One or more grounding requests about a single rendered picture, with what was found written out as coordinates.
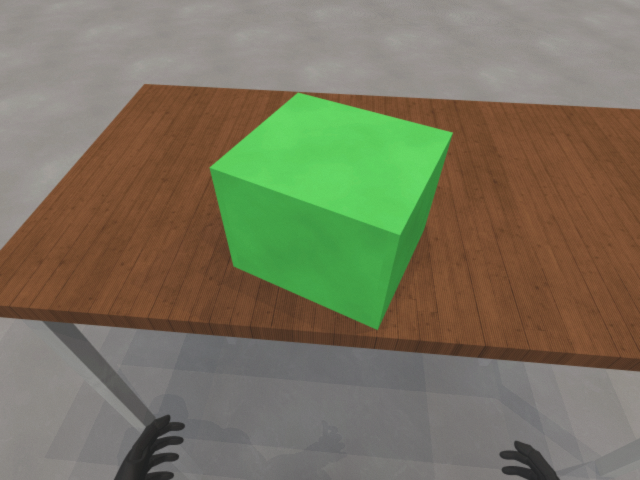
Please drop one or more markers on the left robot hand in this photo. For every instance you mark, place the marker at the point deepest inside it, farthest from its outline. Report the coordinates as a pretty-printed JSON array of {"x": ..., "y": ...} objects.
[{"x": 140, "y": 458}]

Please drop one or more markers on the right robot hand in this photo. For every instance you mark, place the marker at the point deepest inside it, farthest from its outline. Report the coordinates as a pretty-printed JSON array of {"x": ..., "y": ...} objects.
[{"x": 526, "y": 454}]

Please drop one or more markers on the carton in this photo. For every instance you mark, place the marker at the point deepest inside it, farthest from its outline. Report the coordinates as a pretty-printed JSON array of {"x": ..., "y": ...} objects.
[{"x": 329, "y": 201}]

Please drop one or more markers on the table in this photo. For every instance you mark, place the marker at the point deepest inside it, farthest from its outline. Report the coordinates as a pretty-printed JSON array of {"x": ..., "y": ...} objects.
[{"x": 530, "y": 252}]

